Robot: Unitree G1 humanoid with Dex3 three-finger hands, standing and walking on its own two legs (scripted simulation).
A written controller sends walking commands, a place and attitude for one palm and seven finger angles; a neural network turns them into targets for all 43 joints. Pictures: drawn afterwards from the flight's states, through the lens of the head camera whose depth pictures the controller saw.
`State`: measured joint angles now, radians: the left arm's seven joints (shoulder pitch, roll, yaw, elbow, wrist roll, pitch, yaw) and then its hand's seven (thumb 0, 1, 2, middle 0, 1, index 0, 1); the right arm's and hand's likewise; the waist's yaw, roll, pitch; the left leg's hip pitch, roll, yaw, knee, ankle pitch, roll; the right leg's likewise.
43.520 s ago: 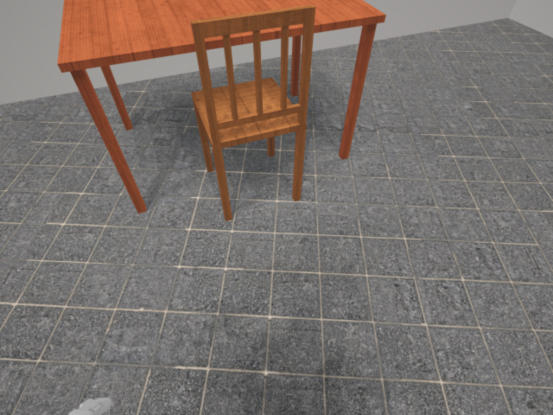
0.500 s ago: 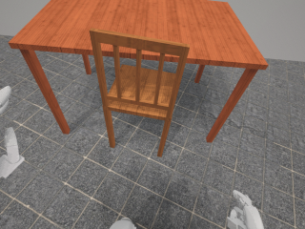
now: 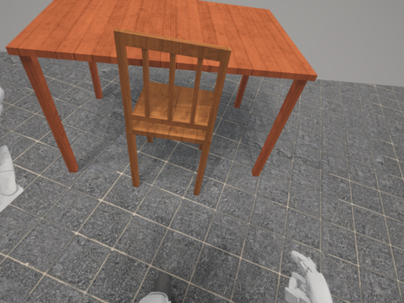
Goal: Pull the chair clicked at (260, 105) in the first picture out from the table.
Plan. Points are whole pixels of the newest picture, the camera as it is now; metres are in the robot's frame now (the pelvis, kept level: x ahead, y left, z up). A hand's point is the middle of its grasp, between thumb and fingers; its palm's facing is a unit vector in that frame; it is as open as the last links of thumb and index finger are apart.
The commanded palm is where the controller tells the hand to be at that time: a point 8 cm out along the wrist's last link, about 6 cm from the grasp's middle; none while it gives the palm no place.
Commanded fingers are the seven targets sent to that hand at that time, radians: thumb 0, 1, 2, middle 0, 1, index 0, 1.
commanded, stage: stop stepping back and stand still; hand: left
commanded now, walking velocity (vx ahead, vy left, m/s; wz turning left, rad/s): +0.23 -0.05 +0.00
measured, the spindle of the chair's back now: (171, 89) +0.85 +0.10 -0.07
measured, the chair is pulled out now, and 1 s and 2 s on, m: -0.08 -0.08 -0.08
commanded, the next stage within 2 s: let the arm hang, fingers relaxed in 1.44 s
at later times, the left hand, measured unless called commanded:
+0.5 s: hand out of the picture +0.07 +0.27 +0.21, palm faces +0.24 -0.85 -0.47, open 7.4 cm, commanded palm +0.04 +0.32 +0.19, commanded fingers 0.00 0.90 0.90 -0.20 -0.30 -0.20 -0.30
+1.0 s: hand out of the picture +0.04 +0.30 +0.19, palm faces +0.36 -0.77 -0.52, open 7.4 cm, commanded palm -0.01 +0.34 +0.19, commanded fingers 0.00 0.90 0.90 -0.20 -0.30 -0.20 -0.30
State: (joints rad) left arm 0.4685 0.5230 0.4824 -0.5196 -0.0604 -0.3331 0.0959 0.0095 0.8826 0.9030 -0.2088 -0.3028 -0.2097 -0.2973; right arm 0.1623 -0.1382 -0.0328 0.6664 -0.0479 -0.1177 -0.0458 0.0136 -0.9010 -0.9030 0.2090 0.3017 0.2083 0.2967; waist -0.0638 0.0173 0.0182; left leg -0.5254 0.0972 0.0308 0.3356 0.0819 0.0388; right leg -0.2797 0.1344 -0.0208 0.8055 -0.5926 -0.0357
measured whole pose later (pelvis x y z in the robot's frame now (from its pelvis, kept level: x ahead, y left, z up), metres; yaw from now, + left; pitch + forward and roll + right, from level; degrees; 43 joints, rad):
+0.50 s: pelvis -0.13 +0.04 +0.03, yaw -6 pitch -1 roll -4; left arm 0.67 0.53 0.42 -0.66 -0.03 -0.17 0.13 0.01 0.88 0.90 -0.21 -0.30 -0.21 -0.30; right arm 0.29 -0.10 0.03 0.63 -0.03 -0.11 -0.06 0.01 -0.90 -0.90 0.21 0.30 0.21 0.30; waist -0.02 -0.05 -0.06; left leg -0.34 0.04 0.05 0.38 -0.20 -0.04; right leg -0.13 0.09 -0.16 0.53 -0.54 -0.08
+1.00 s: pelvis -0.17 +0.05 +0.00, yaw -4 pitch -1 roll -1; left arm 0.58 0.46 0.46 -0.52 -0.03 -0.23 0.13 0.01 0.88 0.90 -0.21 -0.30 -0.21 -0.30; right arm 0.27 -0.18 0.01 0.70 -0.01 -0.07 -0.06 0.01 -0.90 -0.90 0.21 0.30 0.21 0.30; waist -0.01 0.02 0.00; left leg -0.49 0.05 0.00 1.01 -0.37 0.00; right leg -0.28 0.01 -0.11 0.61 -0.29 -0.06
